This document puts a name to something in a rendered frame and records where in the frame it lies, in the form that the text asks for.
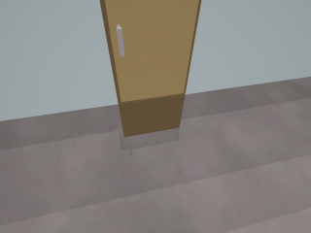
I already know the cupboard door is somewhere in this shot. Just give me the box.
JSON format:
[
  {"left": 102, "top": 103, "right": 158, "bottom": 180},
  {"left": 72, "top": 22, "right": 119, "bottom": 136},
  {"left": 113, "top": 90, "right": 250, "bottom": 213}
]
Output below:
[{"left": 105, "top": 0, "right": 199, "bottom": 102}]

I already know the handle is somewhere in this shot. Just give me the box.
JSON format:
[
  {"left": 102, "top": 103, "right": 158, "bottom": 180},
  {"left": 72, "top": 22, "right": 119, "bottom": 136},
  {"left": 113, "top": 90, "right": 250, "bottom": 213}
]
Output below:
[{"left": 116, "top": 24, "right": 125, "bottom": 57}]

